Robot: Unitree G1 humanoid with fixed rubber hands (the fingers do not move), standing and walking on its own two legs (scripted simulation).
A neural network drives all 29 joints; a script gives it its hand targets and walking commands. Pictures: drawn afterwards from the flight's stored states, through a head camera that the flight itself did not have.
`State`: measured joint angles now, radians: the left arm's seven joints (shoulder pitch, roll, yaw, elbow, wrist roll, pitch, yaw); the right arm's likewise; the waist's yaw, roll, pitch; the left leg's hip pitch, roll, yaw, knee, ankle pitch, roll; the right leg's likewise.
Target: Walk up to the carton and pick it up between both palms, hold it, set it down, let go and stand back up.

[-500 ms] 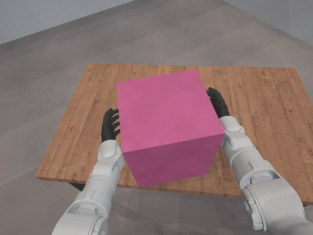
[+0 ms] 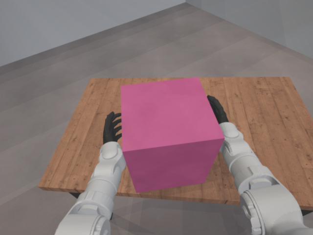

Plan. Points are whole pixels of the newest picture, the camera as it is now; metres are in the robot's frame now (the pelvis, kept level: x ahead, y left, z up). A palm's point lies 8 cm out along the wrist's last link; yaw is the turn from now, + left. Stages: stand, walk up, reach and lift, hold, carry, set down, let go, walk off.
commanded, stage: reach and lift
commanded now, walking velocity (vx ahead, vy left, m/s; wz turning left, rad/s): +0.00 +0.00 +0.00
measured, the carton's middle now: (165, 137) +0.39 +0.03 +0.02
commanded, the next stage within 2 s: none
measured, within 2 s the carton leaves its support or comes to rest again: neither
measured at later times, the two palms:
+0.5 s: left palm (107, 132) +0.36 +0.18 +0.07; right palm (220, 112) +0.44 -0.11 +0.08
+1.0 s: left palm (102, 122) +0.37 +0.19 +0.11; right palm (220, 105) +0.44 -0.11 +0.11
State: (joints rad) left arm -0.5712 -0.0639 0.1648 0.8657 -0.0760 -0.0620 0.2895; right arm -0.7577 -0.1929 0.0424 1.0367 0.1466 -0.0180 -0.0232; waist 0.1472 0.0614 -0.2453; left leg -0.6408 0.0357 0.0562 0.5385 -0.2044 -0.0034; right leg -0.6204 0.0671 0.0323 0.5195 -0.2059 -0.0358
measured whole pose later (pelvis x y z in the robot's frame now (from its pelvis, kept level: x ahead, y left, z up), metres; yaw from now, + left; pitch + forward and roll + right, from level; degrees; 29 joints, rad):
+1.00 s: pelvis +0.00 +0.00 +0.00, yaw +0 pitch +17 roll -1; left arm -0.56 -0.06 0.17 0.50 -0.04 0.29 0.28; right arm -0.72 -0.20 0.04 0.72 0.15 0.24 -0.08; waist 0.15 0.03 -0.30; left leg -0.63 0.04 0.06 0.52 -0.20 0.00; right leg -0.60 0.07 0.03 0.49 -0.20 -0.04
